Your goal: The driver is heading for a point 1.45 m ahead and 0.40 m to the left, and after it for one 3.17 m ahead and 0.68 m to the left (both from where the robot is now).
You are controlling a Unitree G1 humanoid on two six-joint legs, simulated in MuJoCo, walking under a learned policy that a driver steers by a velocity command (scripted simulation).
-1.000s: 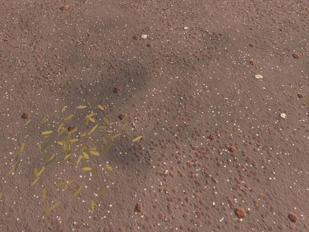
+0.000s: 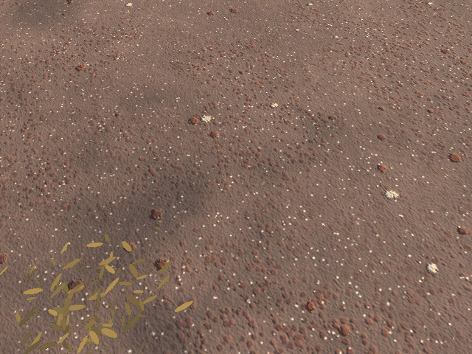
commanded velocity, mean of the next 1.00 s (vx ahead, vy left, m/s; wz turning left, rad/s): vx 0.49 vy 0.00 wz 0.43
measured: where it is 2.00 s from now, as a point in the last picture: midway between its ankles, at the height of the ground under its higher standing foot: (157, 210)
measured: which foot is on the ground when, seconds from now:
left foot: up 0.00-0.32, down 0.34-0.82, up 0.84-1.00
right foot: down 0.00-0.36, up 0.38-0.78, down 0.80-1.00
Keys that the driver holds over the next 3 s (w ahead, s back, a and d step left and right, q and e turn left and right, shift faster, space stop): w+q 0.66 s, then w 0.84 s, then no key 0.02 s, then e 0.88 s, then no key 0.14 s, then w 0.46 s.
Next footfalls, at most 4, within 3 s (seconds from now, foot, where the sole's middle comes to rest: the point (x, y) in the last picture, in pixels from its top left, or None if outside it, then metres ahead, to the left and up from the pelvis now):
0.34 left None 0.36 0.14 -0.78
0.80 right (253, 292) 0.68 0.02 -0.78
1.32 left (146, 253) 0.82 0.37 -0.78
1.80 right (182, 182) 1.12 0.28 -0.78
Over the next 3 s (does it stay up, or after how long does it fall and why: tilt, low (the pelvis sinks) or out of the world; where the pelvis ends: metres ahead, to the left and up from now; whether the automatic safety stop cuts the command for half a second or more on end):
stays up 1.08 0.35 0.00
